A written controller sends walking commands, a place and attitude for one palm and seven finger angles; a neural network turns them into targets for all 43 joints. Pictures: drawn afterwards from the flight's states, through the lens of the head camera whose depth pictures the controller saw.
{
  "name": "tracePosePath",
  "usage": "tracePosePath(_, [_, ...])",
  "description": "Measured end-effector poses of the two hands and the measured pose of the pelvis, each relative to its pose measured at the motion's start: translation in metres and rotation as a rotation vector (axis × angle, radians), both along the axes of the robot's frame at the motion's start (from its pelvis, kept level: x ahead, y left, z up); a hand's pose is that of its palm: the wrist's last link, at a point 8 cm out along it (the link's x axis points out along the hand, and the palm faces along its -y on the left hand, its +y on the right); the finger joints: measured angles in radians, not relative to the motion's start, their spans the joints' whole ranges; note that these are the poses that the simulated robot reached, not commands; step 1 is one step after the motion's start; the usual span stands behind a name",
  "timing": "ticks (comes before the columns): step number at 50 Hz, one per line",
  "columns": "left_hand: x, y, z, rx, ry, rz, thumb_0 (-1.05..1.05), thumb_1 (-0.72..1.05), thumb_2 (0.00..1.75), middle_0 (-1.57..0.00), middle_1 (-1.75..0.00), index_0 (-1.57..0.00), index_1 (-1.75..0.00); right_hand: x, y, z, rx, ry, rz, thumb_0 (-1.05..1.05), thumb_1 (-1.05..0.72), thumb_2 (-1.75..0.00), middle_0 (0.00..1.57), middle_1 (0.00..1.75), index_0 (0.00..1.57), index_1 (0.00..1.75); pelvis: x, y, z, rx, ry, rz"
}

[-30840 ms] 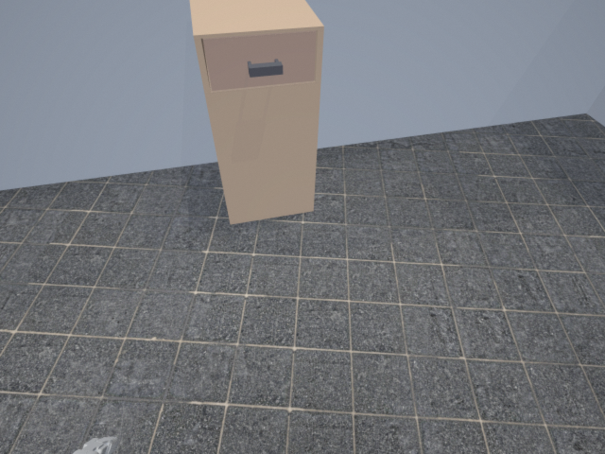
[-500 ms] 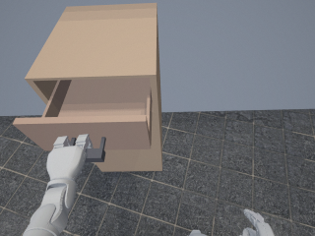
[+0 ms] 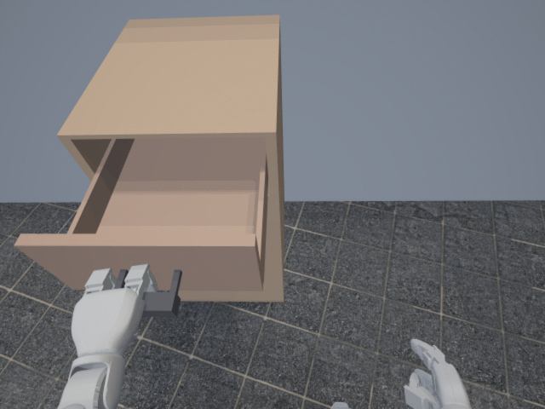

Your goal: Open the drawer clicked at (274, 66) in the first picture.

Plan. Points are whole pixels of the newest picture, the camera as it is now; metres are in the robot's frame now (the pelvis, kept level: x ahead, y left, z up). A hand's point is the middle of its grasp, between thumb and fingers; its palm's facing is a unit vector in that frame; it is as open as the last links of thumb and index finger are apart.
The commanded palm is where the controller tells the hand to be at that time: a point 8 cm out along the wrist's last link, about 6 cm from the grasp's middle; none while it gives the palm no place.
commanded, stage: pull the drawer open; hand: left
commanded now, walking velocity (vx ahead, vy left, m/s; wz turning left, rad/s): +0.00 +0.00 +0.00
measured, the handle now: (146, 289) +0.28 +0.22 -0.01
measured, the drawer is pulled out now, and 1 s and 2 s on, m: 0.22 0.30 0.30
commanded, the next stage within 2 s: open the thumb to release the handle in 1.02 s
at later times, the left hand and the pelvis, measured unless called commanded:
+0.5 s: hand (114, 371) +0.17 +0.24 -0.03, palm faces -0.03 -0.05 -1.00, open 5.8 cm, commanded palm +0.15 +0.23 +0.03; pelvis +0.00 +0.00 -0.01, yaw +0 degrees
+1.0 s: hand (109, 389) +0.15 +0.24 -0.03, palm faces -0.06 -0.09 -0.99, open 5.9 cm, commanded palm +0.10 +0.24 +0.03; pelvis +0.00 +0.00 -0.02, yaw -2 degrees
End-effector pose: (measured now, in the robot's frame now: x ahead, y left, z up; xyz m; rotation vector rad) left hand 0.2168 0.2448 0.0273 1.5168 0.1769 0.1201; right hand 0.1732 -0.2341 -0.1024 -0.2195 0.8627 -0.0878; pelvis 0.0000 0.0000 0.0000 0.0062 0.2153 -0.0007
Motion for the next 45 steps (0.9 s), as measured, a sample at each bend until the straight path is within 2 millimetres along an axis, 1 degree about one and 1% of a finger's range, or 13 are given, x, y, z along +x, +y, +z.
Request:
tracePosePath(10, [-0.029,-0.001,0.0,-0.01,-0.001,0.006,0.0,0.65,0.77,-0.36,-1.35,-0.42,-1.35,0.013,0.0,0.003,-0.004,-0.025,0.028,0.01,-0.91,-0.9,0.2,0.3,0.21,0.3,0.003,-0.001,-0.004,-0.001,0.003,-0.004])
tracePosePath(19, [-0.054,-0.003,0.0,-0.003,0.0,0.013,0.0,0.65,0.78,-0.36,-1.35,-0.42,-1.35,0.02,0.003,-0.003,-0.005,-0.029,0.061,0.01,-0.91,-0.9,0.2,0.3,0.21,0.3,0.002,-0.002,-0.01,0.0,0.004,0.002])
tracePosePath(31, [-0.07,-0.004,0.0,-0.007,0.016,0.036,-0.01,0.66,0.77,-0.37,-1.35,-0.42,-1.35,0.021,0.01,-0.006,0.014,-0.042,0.091,0.01,-0.91,-0.9,0.2,0.3,0.21,0.3,-0.001,-0.006,-0.014,0.005,0.004,0.001])
tracePosePath(39, [-0.082,-0.004,0.001,-0.024,0.026,0.032,0.0,0.66,0.74,-0.36,-1.35,-0.42,-1.35,0.017,0.003,-0.005,0.002,-0.042,0.089,0.01,-0.91,-0.9,0.2,0.3,0.21,0.3,0.0,-0.007,-0.016,0.006,0.01,-0.009])
tracePosePath(45, [-0.083,-0.003,0.001,-0.032,0.03,0.014,0.0,0.67,0.73,-0.34,-1.35,-0.41,-1.35,0.016,-0.002,-0.004,-0.003,-0.044,0.073,0.01,-0.91,-0.9,0.2,0.3,0.21,0.3,0.002,-0.005,-0.019,0.006,0.02,-0.022])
